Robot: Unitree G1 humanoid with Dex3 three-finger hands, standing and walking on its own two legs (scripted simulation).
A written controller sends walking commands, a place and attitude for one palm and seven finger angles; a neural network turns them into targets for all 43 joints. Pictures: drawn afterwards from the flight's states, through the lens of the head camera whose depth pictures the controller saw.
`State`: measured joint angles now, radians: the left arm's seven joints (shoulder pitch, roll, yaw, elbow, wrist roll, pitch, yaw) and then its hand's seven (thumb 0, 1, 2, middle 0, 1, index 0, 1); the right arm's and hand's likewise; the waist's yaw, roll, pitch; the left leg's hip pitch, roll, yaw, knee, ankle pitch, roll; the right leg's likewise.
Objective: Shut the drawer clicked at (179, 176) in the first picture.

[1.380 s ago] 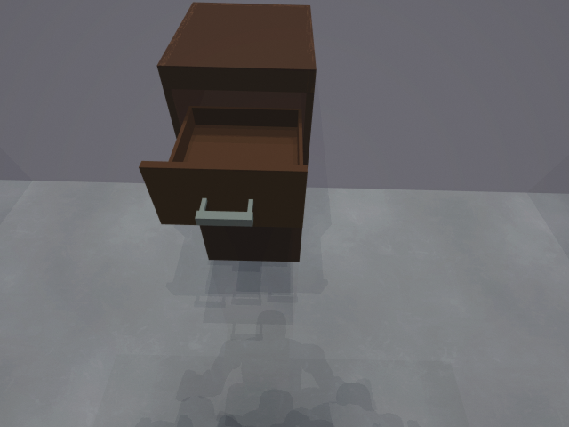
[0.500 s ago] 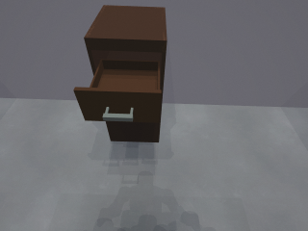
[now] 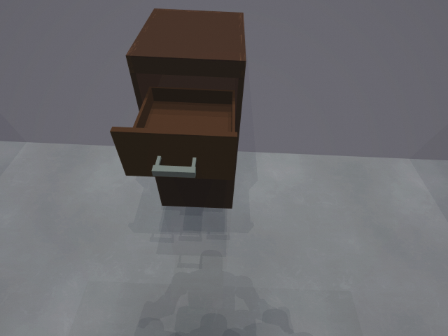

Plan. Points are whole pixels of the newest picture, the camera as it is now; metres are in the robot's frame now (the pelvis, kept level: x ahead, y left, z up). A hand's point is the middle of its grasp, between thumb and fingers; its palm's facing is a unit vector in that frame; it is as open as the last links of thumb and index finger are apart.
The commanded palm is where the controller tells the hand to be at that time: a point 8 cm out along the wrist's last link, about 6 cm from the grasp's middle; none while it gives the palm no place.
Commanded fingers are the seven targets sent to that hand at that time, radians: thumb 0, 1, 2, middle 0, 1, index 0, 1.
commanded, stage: look at it before walking up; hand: left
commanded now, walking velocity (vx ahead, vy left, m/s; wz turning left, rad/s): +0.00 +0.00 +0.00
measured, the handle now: (175, 165) +0.56 +0.17 -0.09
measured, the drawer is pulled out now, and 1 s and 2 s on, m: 0.30 0.30 0.30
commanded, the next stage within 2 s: take the last steps up to it in 0.06 s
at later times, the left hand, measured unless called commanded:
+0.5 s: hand out of the picture +0.03 +0.18 -0.19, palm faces +0.02 -0.98 -0.19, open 7.4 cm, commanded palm none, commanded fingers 0.00 0.90 0.90 -0.20 -0.30 -0.20 -0.30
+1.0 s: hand (155, 280) +0.28 +0.18 -0.19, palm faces +0.01 -0.98 -0.21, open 7.2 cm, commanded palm none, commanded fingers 0.00 0.90 0.90 -0.20 -0.30 -0.20 -0.30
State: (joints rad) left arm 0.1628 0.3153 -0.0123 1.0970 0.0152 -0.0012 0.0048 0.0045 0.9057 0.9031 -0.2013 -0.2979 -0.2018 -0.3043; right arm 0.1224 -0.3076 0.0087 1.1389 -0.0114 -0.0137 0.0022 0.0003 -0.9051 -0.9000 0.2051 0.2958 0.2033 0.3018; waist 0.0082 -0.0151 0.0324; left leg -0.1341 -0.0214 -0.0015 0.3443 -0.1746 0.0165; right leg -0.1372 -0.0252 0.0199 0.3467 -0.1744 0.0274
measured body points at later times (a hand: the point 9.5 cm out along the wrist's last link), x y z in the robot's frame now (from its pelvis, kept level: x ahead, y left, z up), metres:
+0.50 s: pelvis +0.05 -0.01 -0.01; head +0.05 +0.00 +0.44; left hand +0.03 +0.23 -0.17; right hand +0.05 -0.25 -0.17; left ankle +0.01 +0.11 -0.75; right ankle +0.01 -0.14 -0.75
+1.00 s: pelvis +0.21 -0.01 -0.02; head +0.25 -0.01 +0.43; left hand +0.28 +0.23 -0.17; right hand +0.10 -0.20 -0.17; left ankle +0.06 +0.09 -0.75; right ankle +0.34 -0.13 -0.73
